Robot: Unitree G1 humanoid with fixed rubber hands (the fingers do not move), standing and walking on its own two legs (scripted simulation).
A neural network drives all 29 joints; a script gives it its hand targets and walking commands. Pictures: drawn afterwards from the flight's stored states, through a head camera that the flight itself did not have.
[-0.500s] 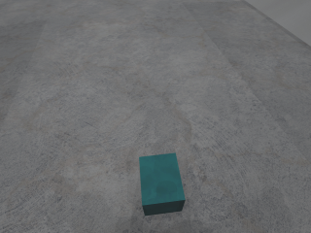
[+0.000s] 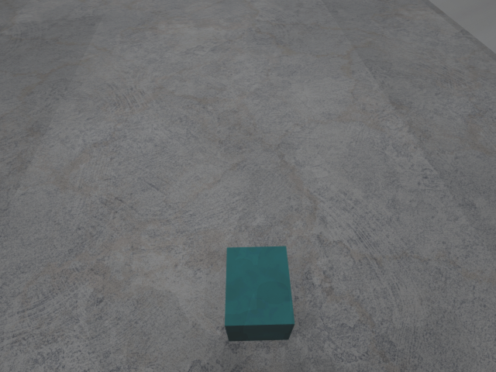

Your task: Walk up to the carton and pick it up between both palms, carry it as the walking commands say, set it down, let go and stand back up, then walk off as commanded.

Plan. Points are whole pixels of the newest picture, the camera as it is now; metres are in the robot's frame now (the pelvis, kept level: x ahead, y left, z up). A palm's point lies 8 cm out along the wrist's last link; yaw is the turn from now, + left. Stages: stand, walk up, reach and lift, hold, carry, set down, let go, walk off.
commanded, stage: walk up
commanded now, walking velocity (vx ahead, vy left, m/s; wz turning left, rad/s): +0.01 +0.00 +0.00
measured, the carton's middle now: (257, 293) +0.47 +0.02 -0.67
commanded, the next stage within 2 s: stand in 1.26 s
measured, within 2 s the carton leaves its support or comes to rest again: neither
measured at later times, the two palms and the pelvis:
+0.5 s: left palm out of the picture -0.05 +0.25 -0.14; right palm out of the picture -0.05 -0.18 -0.14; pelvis -0.03 +0.03 +0.00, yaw -1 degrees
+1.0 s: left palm out of the picture -0.07 +0.24 -0.14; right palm out of the picture +0.00 -0.22 -0.15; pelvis -0.03 +0.01 -0.01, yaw +4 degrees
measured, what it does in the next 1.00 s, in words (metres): stands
